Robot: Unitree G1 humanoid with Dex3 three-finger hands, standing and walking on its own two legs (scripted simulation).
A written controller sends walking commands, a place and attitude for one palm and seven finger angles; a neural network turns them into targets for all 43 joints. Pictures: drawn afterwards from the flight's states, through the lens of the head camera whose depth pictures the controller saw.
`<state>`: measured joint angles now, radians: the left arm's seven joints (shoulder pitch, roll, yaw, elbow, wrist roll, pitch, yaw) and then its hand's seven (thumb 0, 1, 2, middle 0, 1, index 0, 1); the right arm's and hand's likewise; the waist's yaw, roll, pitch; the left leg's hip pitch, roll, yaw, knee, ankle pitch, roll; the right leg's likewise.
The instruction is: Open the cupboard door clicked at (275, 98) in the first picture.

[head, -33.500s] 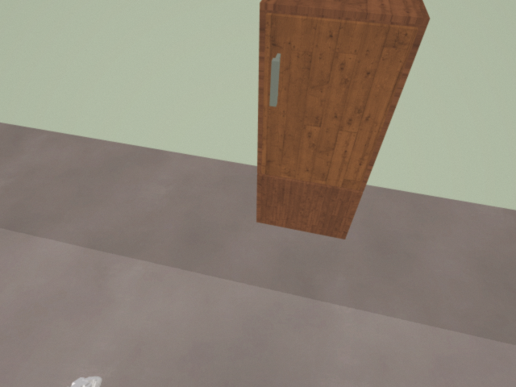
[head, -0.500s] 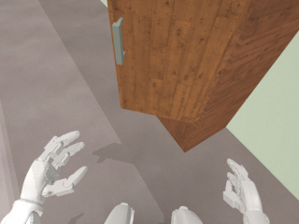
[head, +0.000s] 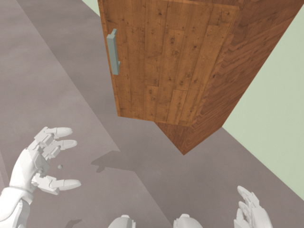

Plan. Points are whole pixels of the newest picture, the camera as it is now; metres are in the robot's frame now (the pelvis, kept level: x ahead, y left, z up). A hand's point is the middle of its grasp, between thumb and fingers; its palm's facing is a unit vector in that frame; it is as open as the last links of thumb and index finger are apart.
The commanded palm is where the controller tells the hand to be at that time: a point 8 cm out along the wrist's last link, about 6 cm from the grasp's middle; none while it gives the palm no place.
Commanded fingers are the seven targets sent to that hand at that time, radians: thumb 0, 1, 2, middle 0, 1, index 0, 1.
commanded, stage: raise the hand with hooked fingers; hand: left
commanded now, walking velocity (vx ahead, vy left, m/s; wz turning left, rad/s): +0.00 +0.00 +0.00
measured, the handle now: (115, 52) +0.64 +0.16 +0.08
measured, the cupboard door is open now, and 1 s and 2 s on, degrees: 45 45 45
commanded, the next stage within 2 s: move the hooked fingers beside the handle in 1.04 s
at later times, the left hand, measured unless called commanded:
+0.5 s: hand (45, 136) +0.30 +0.26 +0.09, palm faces -0.06 -1.00 -0.05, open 13.9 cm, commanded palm +0.27 +0.31 +0.10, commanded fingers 0.00 -0.50 0.30 -0.30 -1.20 -0.30 -1.20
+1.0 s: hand (48, 134) +0.30 +0.26 +0.10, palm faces -0.06 -1.00 -0.03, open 14.0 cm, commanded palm +0.28 +0.30 +0.10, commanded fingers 0.00 -0.50 0.30 -0.30 -1.20 -0.30 -1.20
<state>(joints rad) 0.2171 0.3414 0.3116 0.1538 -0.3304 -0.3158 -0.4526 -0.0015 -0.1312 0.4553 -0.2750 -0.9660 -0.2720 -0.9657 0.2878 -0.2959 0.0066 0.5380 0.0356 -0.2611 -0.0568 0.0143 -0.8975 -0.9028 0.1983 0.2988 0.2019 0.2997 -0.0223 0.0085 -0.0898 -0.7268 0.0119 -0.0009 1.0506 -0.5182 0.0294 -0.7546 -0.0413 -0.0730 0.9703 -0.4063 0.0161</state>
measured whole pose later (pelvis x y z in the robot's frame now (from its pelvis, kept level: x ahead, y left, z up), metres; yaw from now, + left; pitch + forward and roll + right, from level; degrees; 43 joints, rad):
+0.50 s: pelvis +0.02 -0.01 +0.02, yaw +0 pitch +10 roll -2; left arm -0.02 0.44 0.43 0.37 -0.36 -0.23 -0.59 -0.01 -0.49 0.30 -0.30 -1.19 -0.30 -1.19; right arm 0.27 -0.28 0.05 0.54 0.03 -0.21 -0.06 0.01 -0.90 -0.90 0.20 0.30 0.20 0.30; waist 0.00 0.03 -0.08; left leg -0.63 0.02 -0.01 0.95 -0.50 0.02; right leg -0.65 -0.03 -0.08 0.87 -0.39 0.01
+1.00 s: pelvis +0.01 -0.01 +0.02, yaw +0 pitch +9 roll -2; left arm -0.05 0.44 0.45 0.45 -0.37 -0.26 -0.61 -0.01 -0.49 0.30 -0.30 -1.20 -0.30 -1.20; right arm 0.30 -0.29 0.04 0.53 0.04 -0.19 -0.06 0.01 -0.90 -0.90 0.20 0.30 0.20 0.30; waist -0.02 0.02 -0.08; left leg -0.60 0.03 0.00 0.91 -0.47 0.01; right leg -0.64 -0.02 -0.07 0.84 -0.37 0.00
